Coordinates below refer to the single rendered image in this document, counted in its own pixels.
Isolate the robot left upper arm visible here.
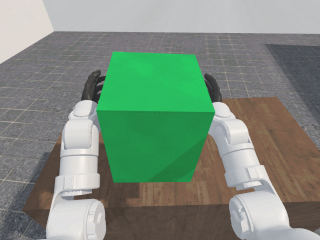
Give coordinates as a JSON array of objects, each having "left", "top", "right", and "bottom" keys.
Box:
[{"left": 37, "top": 198, "right": 106, "bottom": 240}]

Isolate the left robot forearm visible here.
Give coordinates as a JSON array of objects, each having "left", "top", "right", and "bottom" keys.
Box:
[{"left": 46, "top": 100, "right": 101, "bottom": 238}]

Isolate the robot right hand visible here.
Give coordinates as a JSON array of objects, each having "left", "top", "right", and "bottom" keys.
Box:
[{"left": 204, "top": 73, "right": 223, "bottom": 103}]

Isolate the right robot forearm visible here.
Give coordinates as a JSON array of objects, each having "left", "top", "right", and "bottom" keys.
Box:
[{"left": 208, "top": 102, "right": 290, "bottom": 225}]

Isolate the pedestal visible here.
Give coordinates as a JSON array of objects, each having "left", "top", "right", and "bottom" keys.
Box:
[{"left": 22, "top": 96, "right": 320, "bottom": 240}]

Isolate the robot left hand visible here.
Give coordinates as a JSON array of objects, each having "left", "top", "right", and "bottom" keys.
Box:
[{"left": 81, "top": 70, "right": 106, "bottom": 104}]

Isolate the carton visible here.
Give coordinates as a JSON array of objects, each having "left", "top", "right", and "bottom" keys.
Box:
[{"left": 96, "top": 51, "right": 215, "bottom": 183}]

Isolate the robot right upper arm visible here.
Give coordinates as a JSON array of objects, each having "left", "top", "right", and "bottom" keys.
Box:
[{"left": 229, "top": 189, "right": 320, "bottom": 240}]

